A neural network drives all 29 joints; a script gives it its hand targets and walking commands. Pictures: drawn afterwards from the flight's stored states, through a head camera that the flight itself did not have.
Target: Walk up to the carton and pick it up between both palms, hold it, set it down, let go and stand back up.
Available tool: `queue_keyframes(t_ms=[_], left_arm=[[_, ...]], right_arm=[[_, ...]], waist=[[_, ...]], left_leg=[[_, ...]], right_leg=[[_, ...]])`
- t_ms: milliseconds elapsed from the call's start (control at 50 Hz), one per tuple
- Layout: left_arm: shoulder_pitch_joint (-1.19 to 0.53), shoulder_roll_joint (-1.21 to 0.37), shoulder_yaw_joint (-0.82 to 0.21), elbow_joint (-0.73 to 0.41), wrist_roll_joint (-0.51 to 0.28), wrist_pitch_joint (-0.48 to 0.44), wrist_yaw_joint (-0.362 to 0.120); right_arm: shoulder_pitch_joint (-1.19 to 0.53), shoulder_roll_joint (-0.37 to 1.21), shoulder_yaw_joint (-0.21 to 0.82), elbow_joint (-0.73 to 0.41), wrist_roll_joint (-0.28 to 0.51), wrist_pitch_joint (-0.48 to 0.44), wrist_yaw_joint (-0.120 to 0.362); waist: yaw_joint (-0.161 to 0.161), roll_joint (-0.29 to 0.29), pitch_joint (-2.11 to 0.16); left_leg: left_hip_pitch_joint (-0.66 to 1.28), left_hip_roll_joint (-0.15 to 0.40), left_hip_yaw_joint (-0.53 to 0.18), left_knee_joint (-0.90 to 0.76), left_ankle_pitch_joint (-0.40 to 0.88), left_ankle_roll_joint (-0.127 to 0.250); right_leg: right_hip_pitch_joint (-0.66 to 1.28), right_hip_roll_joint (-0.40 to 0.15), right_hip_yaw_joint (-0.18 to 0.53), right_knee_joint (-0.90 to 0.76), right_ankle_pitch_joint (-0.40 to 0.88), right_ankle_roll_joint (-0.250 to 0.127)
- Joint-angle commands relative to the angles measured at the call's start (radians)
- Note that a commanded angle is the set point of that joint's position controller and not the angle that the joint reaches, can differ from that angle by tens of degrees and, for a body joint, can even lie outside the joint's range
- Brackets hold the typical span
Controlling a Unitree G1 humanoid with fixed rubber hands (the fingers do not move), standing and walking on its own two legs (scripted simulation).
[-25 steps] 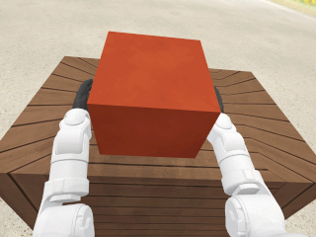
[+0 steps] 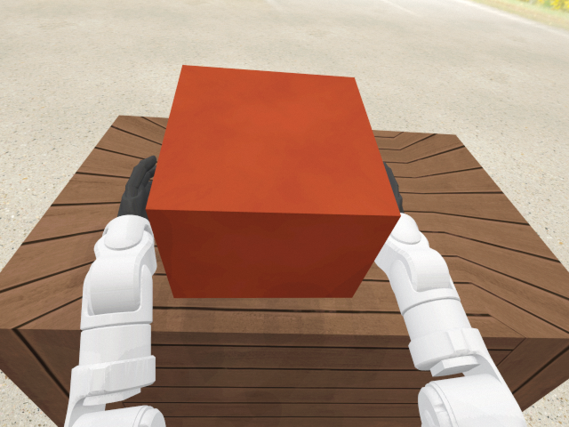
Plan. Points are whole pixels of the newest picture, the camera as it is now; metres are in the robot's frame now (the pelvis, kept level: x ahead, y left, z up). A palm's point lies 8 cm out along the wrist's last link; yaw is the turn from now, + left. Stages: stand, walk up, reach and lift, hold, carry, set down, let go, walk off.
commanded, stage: hold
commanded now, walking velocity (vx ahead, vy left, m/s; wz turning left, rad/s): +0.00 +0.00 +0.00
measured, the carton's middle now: (268, 182) +0.39 +0.00 +0.19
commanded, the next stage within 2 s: none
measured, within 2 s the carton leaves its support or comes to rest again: neither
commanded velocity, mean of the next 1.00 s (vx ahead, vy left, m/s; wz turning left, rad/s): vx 0.00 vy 0.00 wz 0.00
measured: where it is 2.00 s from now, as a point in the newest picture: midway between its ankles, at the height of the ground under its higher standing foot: outside the picture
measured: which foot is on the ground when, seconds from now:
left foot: down 0.00-1.00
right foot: down 0.00-1.00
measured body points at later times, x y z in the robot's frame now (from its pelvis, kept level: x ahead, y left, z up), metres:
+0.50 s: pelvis -0.01 +0.00 +0.00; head -0.07 +0.03 +0.44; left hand +0.35 +0.18 +0.18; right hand +0.36 -0.16 +0.19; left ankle +0.01 +0.13 -0.75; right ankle +0.01 -0.13 -0.75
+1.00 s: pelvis -0.02 -0.01 +0.00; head -0.07 +0.02 +0.45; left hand +0.35 +0.18 +0.18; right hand +0.36 -0.16 +0.19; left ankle +0.01 +0.13 -0.75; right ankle +0.01 -0.13 -0.75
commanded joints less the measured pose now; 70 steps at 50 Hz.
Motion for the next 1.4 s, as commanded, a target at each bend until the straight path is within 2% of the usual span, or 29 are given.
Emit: queue_keyframes(t_ms=[0, 40, 80, 100, 180, 220, 260, 340, 380, 420, 460, 500, 540, 600, 760, 800, 860, 960, 980, 1020, 1060, 1080, 1160, 1180, 1240, 1260, 1280, 1320, 1380], left_arm=[[-0.783, -0.519, -0.535, -0.204, -0.16, -0.07, -0.157], [-0.858, -0.498, -0.533, -0.221, -0.169, -0.074, -0.155], [-0.865, -0.528, -0.572, -0.287, -0.187, -0.082, -0.146], [-0.77, -0.513, -0.548, -0.251, -0.169, -0.065, -0.15], [-0.773, -0.489, -0.49, -0.177, -0.132, -0.033, -0.178], [-0.807, -0.462, -0.508, -0.199, -0.144, -0.033, -0.187], [-0.84, -0.504, -0.542, -0.274, -0.157, -0.038, -0.175], [-0.883, -0.545, -0.598, -0.312, -0.189, -0.045, -0.15], [-0.817, -0.532, -0.56, -0.169, -0.159, -0.024, -0.153], [-0.86, -0.521, -0.525, -0.179, -0.156, -0.03, -0.157], [-0.843, -0.539, -0.5, -0.127, -0.138, -0.027, -0.154], [-0.892, -0.53, -0.523, -0.195, -0.168, -0.049, -0.142], [-0.888, -0.578, -0.547, -0.135, -0.173, -0.035, -0.138], [-0.937, -0.537, -0.48, -0.045, -0.142, -0.043, -0.133], [-0.99, -0.532, -0.485, -0.131, -0.18, -0.07, -0.128], [-0.951, -0.561, -0.516, -0.121, -0.179, -0.058, -0.135], [-0.939, -0.528, -0.471, -0.077, -0.155, -0.053, -0.138], [-0.995, -0.534, -0.503, -0.104, -0.178, -0.066, -0.137], [-0.968, -0.535, -0.491, -0.042, -0.174, -0.058, -0.143], [-1.018, -0.56, -0.539, -0.155, -0.199, -0.078, -0.135], [-0.959, -0.555, -0.506, -0.147, -0.179, -0.072, -0.134], [-0.933, -0.508, -0.457, -0.055, -0.16, -0.059, -0.139], [-0.916, -0.506, -0.444, -0.068, -0.147, -0.055, -0.15], [-0.91, -0.515, -0.472, -0.11, -0.16, -0.053, -0.147], [-0.884, -0.527, -0.52, -0.193, -0.188, -0.057, -0.138], [-0.887, -0.553, -0.524, -0.212, -0.182, -0.048, -0.142], [-0.875, -0.518, -0.503, -0.21, -0.182, -0.053, -0.141], [-0.883, -0.495, -0.518, -0.201, -0.171, -0.042, -0.143], [-0.857, -0.505, -0.513, -0.234, -0.166, -0.035, -0.155]], right_arm=[[-0.854, 0.602, 0.441, -0.414, 0.108, -0.058, 0.131], [-0.916, 0.599, 0.438, -0.435, 0.115, -0.061, 0.133], [-0.853, 0.63, 0.462, -0.428, 0.114, -0.049, 0.129], [-0.813, 0.606, 0.465, -0.436, 0.125, -0.035, 0.118], [-0.865, 0.593, 0.438, -0.389, 0.116, -0.018, 0.112], [-0.858, 0.593, 0.418, -0.392, 0.117, -0.012, 0.11], [-0.898, 0.615, 0.44, -0.436, 0.139, -0.026, 0.12], [-0.869, 0.604, 0.43, -0.425, 0.125, -0.013, 0.129], [-0.902, 0.572, 0.399, -0.386, 0.122, -0.011, 0.132], [-0.947, 0.604, 0.389, -0.381, 0.115, -0.013, 0.139], [-0.97, 0.598, 0.374, -0.353, 0.101, -0.02, 0.149], [-0.975, 0.619, 0.394, -0.356, 0.13, -0.023, 0.156], [-1.007, 0.59, 0.369, -0.363, 0.125, -0.028, 0.152], [-0.999, 0.597, 0.319, -0.237, 0.088, -0.014, 0.166], [-1.056, 0.67, 0.374, -0.303, 0.122, -0.03, 0.153], [-1.015, 0.626, 0.358, -0.304, 0.111, -0.021, 0.143], [-1.013, 0.638, 0.338, -0.262, 0.109, -0.012, 0.152], [-1.035, 0.647, 0.342, -0.273, 0.11, -0.01, 0.156], [-1.073, 0.632, 0.34, -0.286, 0.107, -0.014, 0.149], [-1.033, 0.67, 0.366, -0.335, 0.126, -0.019, 0.149], [-1.008, 0.658, 0.383, -0.344, 0.132, -0.007, 0.144], [-1.0, 0.636, 0.356, -0.271, 0.12, 0.009, 0.14], [-1.02, 0.652, 0.371, -0.305, 0.131, 0.0, 0.145], [-0.983, 0.637, 0.376, -0.33, 0.135, 0.0, 0.14], [-0.941, 0.622, 0.434, -0.392, 0.162, 0.002, 0.125], [-0.938, 0.63, 0.428, -0.403, 0.162, 0.007, 0.123], [-0.966, 0.628, 0.445, -0.44, 0.176, 0.001, 0.124], [-0.934, 0.623, 0.426, -0.396, 0.166, 0.02, 0.118], [-0.886, 0.616, 0.406, -0.389, 0.159, 0.025, 0.122]], waist=[[-0.02, 0.062, -0.488], [-0.007, 0.057, -0.527], [-0.028, 0.093, -0.56], [-0.012, 0.074, -0.547], [-0.02, 0.049, -0.415], [-0.028, 0.077, -0.426], [-0.027, 0.129, -0.504], [-0.052, 0.152, -0.529], [-0.031, 0.125, -0.416], [-0.006, 0.091, -0.422], [0.0, 0.088, -0.436], [0.008, 0.106, -0.503], [-0.02, 0.122, -0.492], [0.002, 0.094, -0.414], [0.009, 0.068, -0.566], [-0.035, 0.106, -0.551], [0.003, 0.09, -0.495], [-0.015, 0.116, -0.517], [-0.019, 0.07, -0.479], [-0.028, 0.111, -0.576], [-0.016, 0.078, -0.572], [-0.006, 0.071, -0.468], [0.022, 0.053, -0.463], [-0.006, 0.077, -0.517], [-0.01, 0.078, -0.567], [-0.021, 0.107, -0.584], [0.008, 0.076, -0.611], [-0.021, 0.091, -0.522], [-0.025, 0.104, -0.49]], left_leg=[[0.047, -0.105, 0.057, -0.039, 0.371, -0.011], [0.04, -0.101, 0.054, -0.039, 0.329, -0.005], [0.082, -0.097, 0.046, -0.016, 0.425, -0.029], [0.091, -0.095, 0.049, -0.015, 0.455, -0.028], [0.02, -0.106, 0.053, -0.045, 0.327, -0.01], [-0.001, -0.101, 0.053, -0.055, 0.276, -0.005], [0.036, -0.1, 0.046, -0.045, 0.327, -0.017], [0.066, -0.092, 0.045, -0.024, 0.385, -0.038], [0.007, -0.092, 0.043, -0.047, 0.269, -0.026], [-0.008, -0.086, 0.048, -0.07, 0.221, -0.013], [-0.016, -0.083, 0.048, -0.089, 0.159, 0.0], [0.006, -0.085, 0.052, -0.065, 0.252, -0.01], [0.017, -0.08, 0.04, -0.061, 0.243, -0.023], [-0.042, -0.075, 0.057, -0.099, 0.083, 0.0], [-0.014, -0.1, 0.065, -0.057, 0.216, -0.001], [0.006, -0.1, 0.048, -0.06, 0.209, -0.011], [-0.033, -0.09, 0.047, -0.076, 0.143, 0.003], [-0.032, -0.094, 0.053, -0.072, 0.157, 0.002], [-0.047, -0.095, 0.05, -0.081, 0.134, 0.008], [-0.008, -0.094, 0.041, -0.053, 0.202, -0.004], [0.012, -0.095, 0.044, -0.049, 0.258, -0.011], [-0.033, -0.101, 0.048, -0.066, 0.178, 0.003], [-0.065, -0.096, 0.051, -0.083, 0.163, 0.016], [-0.038, -0.103, 0.051, -0.071, 0.215, 0.0], [0.032, -0.106, 0.047, -0.025, 0.358, -0.016], [0.033, -0.103, 0.042, -0.022, 0.355, -0.032], [0.018, -0.113, 0.049, -0.031, 0.323, -0.011], [0.005, -0.109, 0.044, -0.048, 0.278, -0.012], [0.01, -0.1, 0.045, -0.041, 0.311, -0.025]], right_leg=[[0.178, 0.083, -0.013, 0.004, 0.312, 0.005], [0.166, 0.081, -0.008, 0.01, 0.269, 0.011], [0.171, 0.09, -0.014, 0.023, 0.347, 0.003], [0.202, 0.086, -0.002, 0.018, 0.389, 0.009], [0.188, 0.077, -0.008, -0.001, 0.292, 0.012], [0.182, 0.069, 0.0, -0.001, 0.268, 0.015], [0.187, 0.074, -0.012, 0.014, 0.273, 0.007], [0.144, 0.084, -0.014, 0.012, 0.27, -0.004], [0.092, 0.085, -0.008, -0.008, 0.16, -0.005], [0.103, 0.075, -0.006, -0.01, 0.123, -0.001], [0.101, 0.075, -0.012, -0.013, 0.066, -0.006], [0.114, 0.081, -0.007, 0.0, 0.149, -0.005], [0.073, 0.088, -0.012, -0.007, 0.117, -0.006], [0.044, 0.076, -0.008, -0.025, -0.015, -0.009], [0.138, 0.077, 0.0, 0.004, 0.156, 0.012], [0.127, 0.079, -0.007, -0.005, 0.137, 0.007], [0.098, 0.073, 0.002, -0.008, 0.067, 0.009], [0.114, 0.065, 0.008, -0.008, 0.1, 0.012], [0.103, 0.07, 0.002, -0.016, 0.074, 0.012], [0.12, 0.073, 0.007, 0.003, 0.144, 0.015], [0.144, 0.085, -0.007, 0.009, 0.179, 0.006], [0.121, 0.071, 0.005, -0.009, 0.125, 0.014], [0.128, 0.075, 0.001, -0.01, 0.1, 0.012], [0.153, 0.076, 0.005, -0.002, 0.169, 0.014], [0.175, 0.083, 0.001, 0.017, 0.311, 0.018], [0.157, 0.083, 0.0, 0.016, 0.298, 0.009], [0.18, 0.081, 0.002, 0.019, 0.279, 0.022], [0.144, 0.077, 0.006, 0.006, 0.253, 0.026], [0.159, 0.079, -0.001, 0.009, 0.253, 0.015]])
